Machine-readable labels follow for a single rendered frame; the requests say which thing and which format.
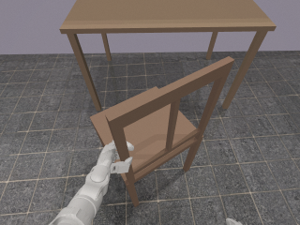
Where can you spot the left robot forearm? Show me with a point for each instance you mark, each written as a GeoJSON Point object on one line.
{"type": "Point", "coordinates": [83, 207]}

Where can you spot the chair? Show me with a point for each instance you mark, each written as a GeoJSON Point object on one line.
{"type": "Point", "coordinates": [153, 124]}

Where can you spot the table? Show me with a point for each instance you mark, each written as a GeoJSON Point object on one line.
{"type": "Point", "coordinates": [165, 16]}

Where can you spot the left robot hand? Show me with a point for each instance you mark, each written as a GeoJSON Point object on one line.
{"type": "Point", "coordinates": [108, 156]}

